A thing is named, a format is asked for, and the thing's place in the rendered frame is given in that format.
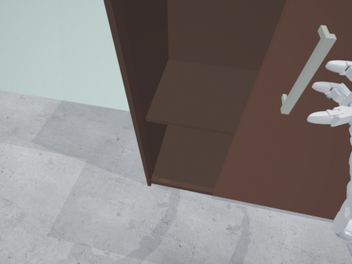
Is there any robot right upper arm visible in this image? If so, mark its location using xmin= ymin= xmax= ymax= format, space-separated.
xmin=333 ymin=196 xmax=352 ymax=256

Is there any handle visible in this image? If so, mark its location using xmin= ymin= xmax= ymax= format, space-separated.
xmin=280 ymin=25 xmax=337 ymax=114

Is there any wardrobe door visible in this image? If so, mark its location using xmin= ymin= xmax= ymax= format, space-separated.
xmin=213 ymin=0 xmax=352 ymax=220

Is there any right robot hand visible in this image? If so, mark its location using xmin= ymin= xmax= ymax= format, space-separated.
xmin=307 ymin=60 xmax=352 ymax=127

